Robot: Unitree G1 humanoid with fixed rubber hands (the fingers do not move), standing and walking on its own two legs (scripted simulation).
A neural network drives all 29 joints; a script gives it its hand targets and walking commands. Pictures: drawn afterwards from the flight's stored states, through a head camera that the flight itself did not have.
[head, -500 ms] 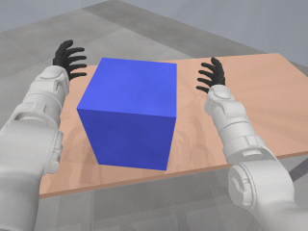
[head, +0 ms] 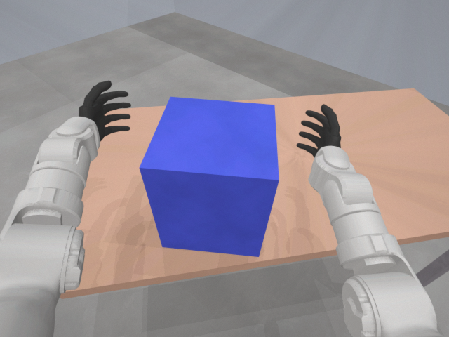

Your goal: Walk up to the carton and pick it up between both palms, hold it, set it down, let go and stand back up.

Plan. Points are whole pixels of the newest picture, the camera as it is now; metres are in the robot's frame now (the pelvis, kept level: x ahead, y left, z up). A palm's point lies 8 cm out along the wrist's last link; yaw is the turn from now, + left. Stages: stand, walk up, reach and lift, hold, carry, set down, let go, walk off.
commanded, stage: set down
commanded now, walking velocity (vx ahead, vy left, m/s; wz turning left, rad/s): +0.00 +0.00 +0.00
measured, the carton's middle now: (215, 179) +0.43 -0.02 +0.05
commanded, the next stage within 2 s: none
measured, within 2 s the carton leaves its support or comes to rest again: neither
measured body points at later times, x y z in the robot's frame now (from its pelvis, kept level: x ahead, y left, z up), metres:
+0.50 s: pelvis +0.02 +0.03 +0.00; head +0.00 +0.05 +0.45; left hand +0.39 +0.22 +0.11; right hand +0.32 -0.20 +0.11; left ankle +0.00 +0.13 -0.74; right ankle +0.09 -0.12 -0.74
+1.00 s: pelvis +0.04 +0.01 +0.00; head +0.04 +0.02 +0.45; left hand +0.33 +0.23 +0.07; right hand +0.28 -0.20 +0.06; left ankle +0.00 +0.13 -0.74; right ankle +0.09 -0.12 -0.74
